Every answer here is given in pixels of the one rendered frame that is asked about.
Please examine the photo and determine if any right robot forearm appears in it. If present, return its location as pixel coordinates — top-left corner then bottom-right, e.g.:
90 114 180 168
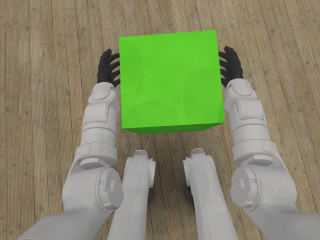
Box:
223 78 297 201

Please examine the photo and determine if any right robot hand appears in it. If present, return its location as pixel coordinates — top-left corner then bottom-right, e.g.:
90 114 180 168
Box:
218 46 244 89

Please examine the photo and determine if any right robot foot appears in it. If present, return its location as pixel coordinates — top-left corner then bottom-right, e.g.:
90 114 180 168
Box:
188 186 195 211

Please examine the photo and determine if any left robot forearm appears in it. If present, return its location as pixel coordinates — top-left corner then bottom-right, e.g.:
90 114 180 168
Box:
62 82 121 205

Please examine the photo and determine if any right robot shin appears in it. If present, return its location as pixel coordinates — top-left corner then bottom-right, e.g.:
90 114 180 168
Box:
189 148 216 196

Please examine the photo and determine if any robot left upper arm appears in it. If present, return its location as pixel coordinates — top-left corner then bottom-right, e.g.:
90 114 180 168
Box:
16 166 124 240

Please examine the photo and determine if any robot right upper arm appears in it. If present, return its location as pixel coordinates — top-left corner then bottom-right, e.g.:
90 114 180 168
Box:
230 164 320 240

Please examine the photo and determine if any left robot hand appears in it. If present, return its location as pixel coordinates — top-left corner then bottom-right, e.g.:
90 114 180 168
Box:
97 49 121 88

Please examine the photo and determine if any carton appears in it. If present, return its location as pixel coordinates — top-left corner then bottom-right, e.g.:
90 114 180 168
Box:
119 30 225 134

